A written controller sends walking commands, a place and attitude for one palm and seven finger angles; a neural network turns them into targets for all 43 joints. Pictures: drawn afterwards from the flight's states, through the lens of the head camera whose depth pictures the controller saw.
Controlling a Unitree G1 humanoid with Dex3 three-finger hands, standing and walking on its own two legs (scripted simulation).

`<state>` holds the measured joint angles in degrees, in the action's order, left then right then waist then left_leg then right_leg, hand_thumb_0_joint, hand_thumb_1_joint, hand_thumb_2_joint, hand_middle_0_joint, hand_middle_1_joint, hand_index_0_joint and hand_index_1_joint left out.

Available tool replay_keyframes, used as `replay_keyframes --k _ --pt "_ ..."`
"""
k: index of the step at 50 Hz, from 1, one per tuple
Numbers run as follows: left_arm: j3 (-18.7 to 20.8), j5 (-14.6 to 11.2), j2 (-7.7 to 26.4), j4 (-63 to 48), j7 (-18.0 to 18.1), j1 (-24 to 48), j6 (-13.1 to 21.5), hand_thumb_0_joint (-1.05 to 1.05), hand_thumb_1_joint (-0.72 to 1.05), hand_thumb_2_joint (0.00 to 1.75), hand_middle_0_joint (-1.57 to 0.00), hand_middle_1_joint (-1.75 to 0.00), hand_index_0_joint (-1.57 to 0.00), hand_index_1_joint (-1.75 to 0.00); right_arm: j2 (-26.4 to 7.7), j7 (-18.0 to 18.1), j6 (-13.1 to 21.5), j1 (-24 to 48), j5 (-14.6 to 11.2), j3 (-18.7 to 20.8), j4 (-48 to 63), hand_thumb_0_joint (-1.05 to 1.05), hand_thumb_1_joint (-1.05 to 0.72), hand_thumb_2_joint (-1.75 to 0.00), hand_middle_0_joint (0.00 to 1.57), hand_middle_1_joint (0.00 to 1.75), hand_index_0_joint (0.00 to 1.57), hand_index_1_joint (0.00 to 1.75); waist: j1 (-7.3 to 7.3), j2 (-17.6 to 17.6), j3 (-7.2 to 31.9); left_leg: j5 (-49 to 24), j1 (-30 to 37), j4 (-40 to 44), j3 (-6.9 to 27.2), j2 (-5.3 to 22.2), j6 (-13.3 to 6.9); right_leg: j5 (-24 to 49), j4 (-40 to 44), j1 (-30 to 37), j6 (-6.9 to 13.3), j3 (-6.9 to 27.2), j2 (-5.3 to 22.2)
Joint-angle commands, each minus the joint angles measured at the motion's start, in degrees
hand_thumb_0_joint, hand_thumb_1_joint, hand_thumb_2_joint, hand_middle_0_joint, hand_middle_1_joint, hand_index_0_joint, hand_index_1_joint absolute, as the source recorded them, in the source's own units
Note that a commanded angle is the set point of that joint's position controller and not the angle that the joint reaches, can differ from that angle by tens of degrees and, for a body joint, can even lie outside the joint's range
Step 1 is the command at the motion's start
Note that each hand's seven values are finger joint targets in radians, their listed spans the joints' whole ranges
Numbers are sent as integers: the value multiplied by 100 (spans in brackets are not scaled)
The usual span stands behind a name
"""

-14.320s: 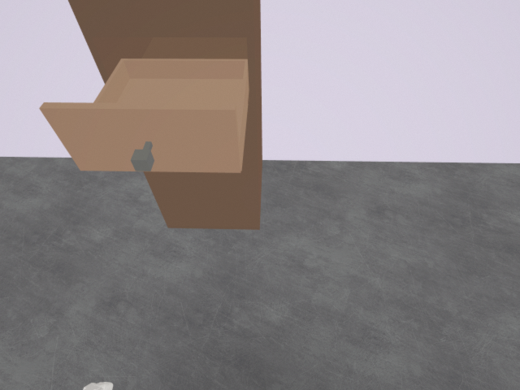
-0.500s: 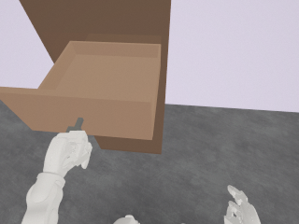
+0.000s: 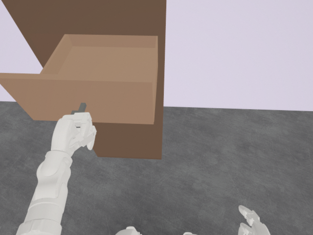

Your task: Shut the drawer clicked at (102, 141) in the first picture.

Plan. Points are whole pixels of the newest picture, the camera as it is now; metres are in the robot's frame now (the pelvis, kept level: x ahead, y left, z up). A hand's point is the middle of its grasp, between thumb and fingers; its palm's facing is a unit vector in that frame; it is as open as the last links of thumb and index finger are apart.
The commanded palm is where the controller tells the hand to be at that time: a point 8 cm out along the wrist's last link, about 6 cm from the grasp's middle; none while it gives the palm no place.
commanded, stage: push the drawer shut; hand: left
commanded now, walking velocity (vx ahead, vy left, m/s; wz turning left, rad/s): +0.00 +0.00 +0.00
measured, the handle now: (80, 113) +0.41 +0.22 +0.06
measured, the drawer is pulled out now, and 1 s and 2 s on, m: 0.20 0.09 0.00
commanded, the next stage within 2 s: none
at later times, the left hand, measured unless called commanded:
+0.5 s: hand (97, 114) +0.41 +0.17 +0.06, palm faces -0.06 -1.00 -0.03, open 3.4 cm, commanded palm +0.39 +0.23 +0.07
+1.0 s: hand (101, 102) +0.45 +0.17 +0.06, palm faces -0.04 -1.00 -0.03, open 3.4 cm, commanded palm +0.44 +0.22 +0.07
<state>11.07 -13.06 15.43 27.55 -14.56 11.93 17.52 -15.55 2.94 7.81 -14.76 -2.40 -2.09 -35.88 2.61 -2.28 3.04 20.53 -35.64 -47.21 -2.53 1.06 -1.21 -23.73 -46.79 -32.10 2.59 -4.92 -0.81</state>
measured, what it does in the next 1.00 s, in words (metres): stands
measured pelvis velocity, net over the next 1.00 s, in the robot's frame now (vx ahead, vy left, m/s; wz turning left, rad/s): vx -0.01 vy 0.01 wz -0.01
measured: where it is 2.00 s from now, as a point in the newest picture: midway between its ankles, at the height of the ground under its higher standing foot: outside the picture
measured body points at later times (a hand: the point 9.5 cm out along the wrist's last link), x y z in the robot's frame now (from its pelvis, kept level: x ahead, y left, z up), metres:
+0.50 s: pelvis +0.00 +0.01 +0.00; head +0.07 +0.00 +0.44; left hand +0.41 +0.22 +0.07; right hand +0.09 -0.25 -0.12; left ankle +0.03 +0.11 -0.70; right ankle +0.00 -0.09 -0.70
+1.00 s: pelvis -0.01 +0.01 -0.01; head +0.08 +0.01 +0.43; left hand +0.45 +0.22 +0.07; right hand +0.04 -0.25 -0.13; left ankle +0.03 +0.11 -0.70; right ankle +0.00 -0.09 -0.70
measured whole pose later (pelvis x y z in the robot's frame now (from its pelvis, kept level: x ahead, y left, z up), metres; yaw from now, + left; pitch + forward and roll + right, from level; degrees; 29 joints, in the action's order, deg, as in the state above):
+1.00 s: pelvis -0.01 +0.01 -0.01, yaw -1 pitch +14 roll -1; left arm 17.0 -7.5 20.6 59.0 -12.1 41.2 22.4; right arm -15.5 1.4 1.9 -19.1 -1.2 -2.2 -37.8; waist 6.7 -1.8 3.8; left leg 21.2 -44.5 -51.6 -2.7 1.7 -1.9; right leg -23.7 -50.2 -40.7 2.2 -4.7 -1.2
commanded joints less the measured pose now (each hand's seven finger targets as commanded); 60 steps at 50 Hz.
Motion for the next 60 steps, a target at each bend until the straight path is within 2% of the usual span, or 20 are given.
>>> replay_keyframes --k 1,5,8,9,12,14,16,22,23,25,29,34,39,41,46,49,52,53,57,60 --pt "708 -129 1285 -934 200 1773 373 0 90 90 -140 -160 -140 -160 -738 -12 202 37 -12 306 753 0 -90 -90 20 30 20 30 -3 184 1685 -898 876 549 295 -108 -48 1479 779 692 -235 597 96" --pt "747 -101 1363 -523 200 2172 377 0 90 90 -140 -160 -140 -160 -773 -15 104 -51 -12 299 685 0 -90 -90 20 30 20 30 112 469 1542 -734 665 529 289 -101 -66 1333 817 609 -266 632 81" --pt "719 -73 1384 -288 155 2604 384 0 90 90 -140 -160 -140 -160 -769 6 37 -94 -22 301 636 0 -90 -90 20 30 20 30 175 252 1493 -650 659 503 260 -113 -62 1237 842 505 -262 674 95" --pt "854 -56 1564 -212 169 2723 400 0 90 90 -140 -160 -140 -160 -789 9 13 -139 -12 304 615 0 -90 -90 20 30 20 30 179 400 1534 -667 614 491 297 -98 -77 1225 804 520 -264 657 72" --pt "692 -28 1399 -59 131 3002 376 0 90 90 -140 -160 -140 -160 -762 -3 -30 -195 -10 300 617 0 -90 -90 20 30 20 30 183 63 1730 -781 812 488 291 -111 -62 1373 754 465 -232 615 66" --pt "901 -3 1665 236 142 3028 349 0 90 90 -140 -160 -140 -160 -800 -3 -84 -274 -2 295 584 0 -90 -90 20 30 20 30 162 189 1712 -749 668 468 319 -98 -65 1316 741 486 -229 614 47" --pt "851 -16 1562 295 136 3130 357 0 90 90 -140 -160 -140 -160 -784 -13 -107 -305 -1 302 612 0 -90 -90 20 30 20 30 165 346 1857 -799 650 467 296 -102 -73 1420 734 586 -244 635 53" --pt "799 85 1557 355 197 3486 464 0 90 90 -140 -160 -140 -160 -785 -81 -186 -441 23 320 634 0 -90 -90 20 30 20 30 158 0 2041 -1068 859 433 319 -78 -50 1673 580 428 -185 534 5" --pt "672 99 1417 369 210 3605 481 0 90 90 -140 -160 -140 -160 -768 -94 -193 -462 26 324 622 0 -90 -90 20 30 20 30 220 26 2021 -1096 918 416 320 -71 -54 1686 579 349 -193 516 -4" --pt "773 146 1534 551 260 3629 502 0 90 90 -140 -160 -140 -160 -808 -109 -228 -541 34 337 605 0 -90 -90 20 30 20 30 234 241 2000 -1108 813 398 334 -62 -61 1710 557 344 -197 505 -19" --pt "829 216 1662 650 315 3989 598 0 90 90 -140 -160 -140 -160 -825 -120 -286 -612 56 343 529 0 -90 -90 20 30 20 30 260 28 2009 -1070 784 338 330 -72 -64 1656 525 251 -181 535 -20" --pt "819 283 1729 1077 344 4565 655 0 90 90 -140 -160 -140 -160 -845 -106 -355 -697 60 336 422 0 -90 -90 20 30 20 30 401 134 1902 -839 706 295 378 -54 -82 1355 536 -16 -184 527 -41" --pt "875 311 1810 1245 359 4841 746 0 90 90 -140 -160 -140 -160 -857 -118 -381 -792 76 340 389 0 -90 -90 20 30 20 30 374 -43 2275 -974 902 257 420 -53 -68 1389 464 -35 -163 513 -58" --pt "862 323 1810 1324 367 5054 773 0 90 90 -140 -160 -140 -160 -854 -130 -391 -818 85 339 356 0 -90 -90 20 30 20 30 416 -44 2354 -949 909 234 417 -44 -67 1363 465 -67 -174 515 -59" --pt "950 392 2059 1864 368 5670 849 0 90 90 -140 -160 -140 -160 -889 -114 -428 -894 81 302 270 0 -90 -90 20 30 20 30 592 193 2010 -558 425 163 414 -38 -106 1036 492 -234 -198 577 -67" --pt "846 478 2010 1949 383 6082 934 0 90 90 -140 -160 -140 -160 -890 -118 -422 -928 100 302 248 0 -90 -90 20 30 20 30 646 -251 2091 -514 568 114 461 -39 -101 862 414 -555 -163 559 -78" --pt "968 521 2202 2185 413 6288 927 0 90 90 -140 -160 -140 -160 -950 -137 -421 -1054 135 305 195 0 -90 -90 20 30 20 30 683 -162 2313 -513 550 33 522 -16 -98 770 351 -668 -171 529 -89" --pt "809 536 2043 2219 406 6440 919 0 90 90 -140 -160 -140 -160 -926 -146 -421 -1065 141 288 195 0 -90 -90 20 30 20 30 753 -250 2361 -520 593 28 517 -25 -104 775 347 -709 -175 529 -93" --pt "1039 590 2414 2602 381 6673 841 0 90 90 -140 -160 -140 -160 -981 -155 -446 -1216 162 272 167 0 -90 -90 20 30 20 30 818 -44 2425 -457 233 -105 494 -21 -144 734 326 -661 -199 593 -116" --pt "1076 660 2538 2741 347 6883 804 0 90 90 -140 -160 -140 -160 -992 -155 -472 -1336 179 262 160 0 -90 -90 20 30 20 30 858 -134 2558 -548 112 -208 479 -20 -152 835 266 -663 -201 627 -125"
